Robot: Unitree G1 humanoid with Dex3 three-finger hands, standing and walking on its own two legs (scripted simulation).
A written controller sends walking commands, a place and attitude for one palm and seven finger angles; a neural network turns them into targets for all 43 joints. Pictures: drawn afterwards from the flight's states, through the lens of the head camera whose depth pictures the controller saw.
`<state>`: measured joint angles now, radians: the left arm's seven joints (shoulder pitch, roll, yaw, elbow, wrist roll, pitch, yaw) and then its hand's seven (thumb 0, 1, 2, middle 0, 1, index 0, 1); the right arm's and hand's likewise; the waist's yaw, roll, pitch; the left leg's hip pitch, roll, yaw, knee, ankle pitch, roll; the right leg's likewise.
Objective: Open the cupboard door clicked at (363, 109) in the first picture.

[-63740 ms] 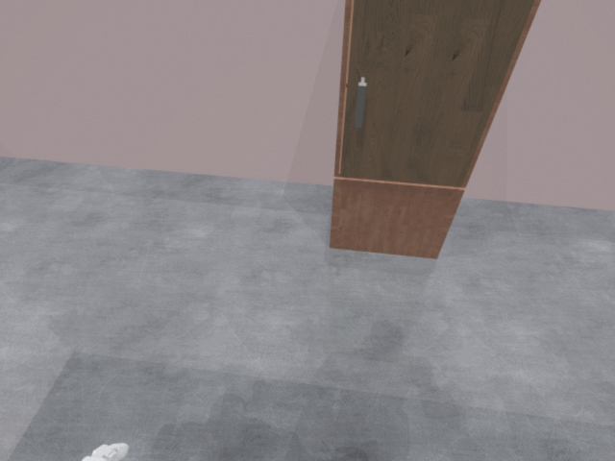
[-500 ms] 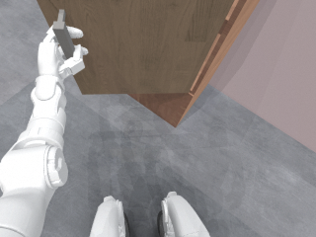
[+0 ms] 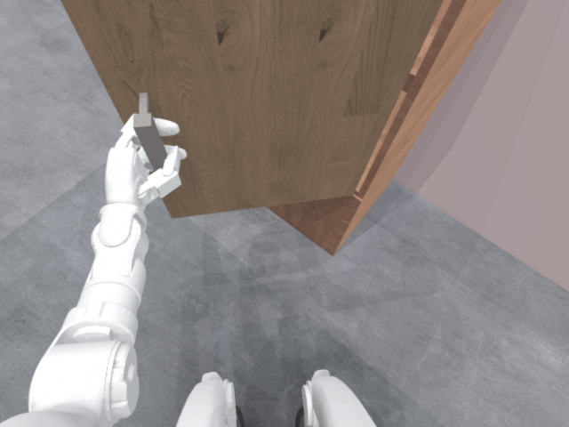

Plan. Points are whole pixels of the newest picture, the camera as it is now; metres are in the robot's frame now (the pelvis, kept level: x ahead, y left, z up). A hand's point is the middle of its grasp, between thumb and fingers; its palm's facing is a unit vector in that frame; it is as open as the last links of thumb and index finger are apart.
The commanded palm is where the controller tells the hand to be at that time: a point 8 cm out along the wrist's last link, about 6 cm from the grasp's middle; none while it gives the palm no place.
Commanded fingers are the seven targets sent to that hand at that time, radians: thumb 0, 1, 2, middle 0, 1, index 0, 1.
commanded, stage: pull the door open along its arc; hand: left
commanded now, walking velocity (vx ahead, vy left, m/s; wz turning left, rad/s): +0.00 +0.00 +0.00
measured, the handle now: (156, 140) +0.51 +0.16 +0.05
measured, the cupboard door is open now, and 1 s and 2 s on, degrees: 49 82 83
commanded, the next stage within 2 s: open thumb and fingers to let go in 0.54 s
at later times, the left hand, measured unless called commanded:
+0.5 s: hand (250, 295) +0.28 +0.03 +0.04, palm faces +0.26 -0.97 -0.02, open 6.2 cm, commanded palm +0.22 +0.09 +0.04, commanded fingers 0.00 0.90 0.90 -0.40 -1.35 -0.40 -1.35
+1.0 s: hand (263, 293) +0.28 +0.01 +0.04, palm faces +0.37 -0.93 -0.02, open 9.1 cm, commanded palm +0.23 +0.07 +0.04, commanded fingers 0.00 -0.43 0.33 -0.31 -1.21 -0.31 -1.21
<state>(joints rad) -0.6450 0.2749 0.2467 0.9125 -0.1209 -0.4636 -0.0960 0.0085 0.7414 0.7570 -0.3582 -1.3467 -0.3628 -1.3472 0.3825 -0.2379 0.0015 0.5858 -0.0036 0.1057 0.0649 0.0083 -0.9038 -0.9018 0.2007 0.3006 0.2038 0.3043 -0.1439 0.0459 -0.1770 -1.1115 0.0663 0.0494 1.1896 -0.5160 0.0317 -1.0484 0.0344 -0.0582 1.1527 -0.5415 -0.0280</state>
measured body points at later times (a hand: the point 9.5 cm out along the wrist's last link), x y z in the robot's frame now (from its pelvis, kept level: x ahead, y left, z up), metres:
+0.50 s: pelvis +0.01 -0.03 +0.02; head +0.06 -0.04 +0.46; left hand +0.26 +0.08 +0.05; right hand +0.21 -0.21 -0.08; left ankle +0.02 +0.10 -0.64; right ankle +0.00 -0.11 -0.64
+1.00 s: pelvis -0.01 -0.07 +0.00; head +0.07 -0.11 +0.45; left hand +0.26 +0.06 +0.04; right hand +0.17 -0.29 -0.12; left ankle +0.02 +0.10 -0.64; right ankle +0.00 -0.11 -0.64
